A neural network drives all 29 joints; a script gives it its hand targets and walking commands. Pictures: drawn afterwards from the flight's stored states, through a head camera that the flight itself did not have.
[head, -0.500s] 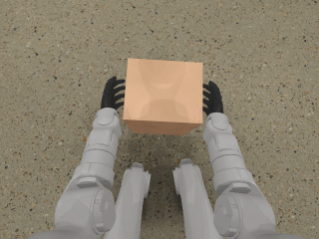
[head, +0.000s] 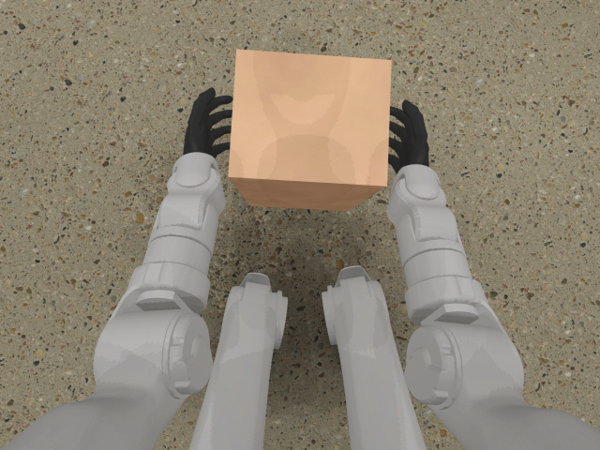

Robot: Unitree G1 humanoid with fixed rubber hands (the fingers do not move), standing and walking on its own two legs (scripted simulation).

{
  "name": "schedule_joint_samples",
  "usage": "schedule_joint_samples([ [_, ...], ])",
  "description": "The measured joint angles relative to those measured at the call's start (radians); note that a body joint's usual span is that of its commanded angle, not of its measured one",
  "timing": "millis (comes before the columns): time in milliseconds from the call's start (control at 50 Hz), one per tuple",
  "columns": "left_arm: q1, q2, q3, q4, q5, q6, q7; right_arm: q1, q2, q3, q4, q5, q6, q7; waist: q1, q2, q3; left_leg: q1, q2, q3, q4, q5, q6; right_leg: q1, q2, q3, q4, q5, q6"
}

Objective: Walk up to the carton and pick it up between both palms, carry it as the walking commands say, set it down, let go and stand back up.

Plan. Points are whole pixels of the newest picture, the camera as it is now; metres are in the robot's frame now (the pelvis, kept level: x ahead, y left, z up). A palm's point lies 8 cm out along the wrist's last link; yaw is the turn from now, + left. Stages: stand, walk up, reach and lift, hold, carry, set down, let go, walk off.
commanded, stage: set down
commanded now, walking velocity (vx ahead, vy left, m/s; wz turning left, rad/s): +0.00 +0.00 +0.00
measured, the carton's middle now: (304, 149) +0.50 -0.01 -0.18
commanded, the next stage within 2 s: none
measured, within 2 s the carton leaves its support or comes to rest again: rests again in 1.62 s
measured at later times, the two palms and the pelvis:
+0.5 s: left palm (217, 158) +0.49 +0.12 -0.20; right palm (391, 166) +0.47 -0.15 -0.20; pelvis -0.01 +0.00 -0.06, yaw +0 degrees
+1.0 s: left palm (221, 159) +0.50 +0.13 -0.24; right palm (383, 165) +0.49 -0.14 -0.24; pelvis +0.00 +0.00 -0.09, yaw +0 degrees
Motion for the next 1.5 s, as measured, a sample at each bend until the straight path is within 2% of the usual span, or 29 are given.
schedule_joint_samples([
  [660,-0.207,0.093,-0.069,0.092,-0.077,-0.016,0.034,-0.208,-0.087,0.022,0.091,0.079,-0.019,-0.020,-0.013,-0.006,0.158,-0.256,-0.023,0.018,0.239,-0.014,-0.019,-0.251,0.020,-0.009,0.233,-0.013,0.028],
  [840,-0.227,0.113,-0.124,0.113,-0.107,-0.011,0.050,-0.218,-0.104,0.038,0.110,0.119,-0.024,-0.026,-0.016,-0.020,0.193,-0.263,-0.031,0.014,0.292,-0.031,-0.021,-0.252,0.002,-0.028,0.286,-0.039,0.022],
  [1100,-0.241,0.108,-0.114,0.165,-0.086,-0.019,0.053,-0.228,-0.106,0.010,0.156,0.083,-0.030,-0.011,-0.021,-0.006,0.189,-0.274,-0.024,0.027,0.312,-0.030,-0.005,-0.254,-0.005,-0.028,0.303,-0.045,0.023],
  [1500,-0.259,0.119,-0.123,0.205,-0.084,-0.037,0.052,-0.247,-0.113,0.010,0.191,0.071,-0.044,-0.011,-0.022,-0.011,0.224,-0.271,-0.007,0.035,0.335,-0.042,-0.001,-0.254,-0.021,-0.041,0.333,-0.058,0.010],
])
